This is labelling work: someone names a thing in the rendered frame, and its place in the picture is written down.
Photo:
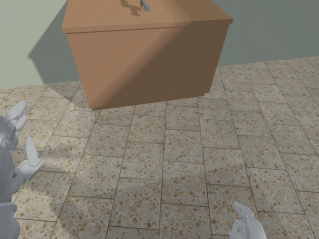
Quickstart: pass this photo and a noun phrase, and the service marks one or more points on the right robot hand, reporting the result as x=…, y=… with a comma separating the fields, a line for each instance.
x=251, y=229

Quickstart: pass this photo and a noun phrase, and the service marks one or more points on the left robot hand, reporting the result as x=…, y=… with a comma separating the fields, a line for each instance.
x=10, y=127

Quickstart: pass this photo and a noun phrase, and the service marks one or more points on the counter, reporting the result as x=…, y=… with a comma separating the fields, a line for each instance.
x=127, y=56

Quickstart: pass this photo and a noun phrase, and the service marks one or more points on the left robot forearm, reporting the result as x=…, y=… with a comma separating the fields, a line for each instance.
x=9, y=226

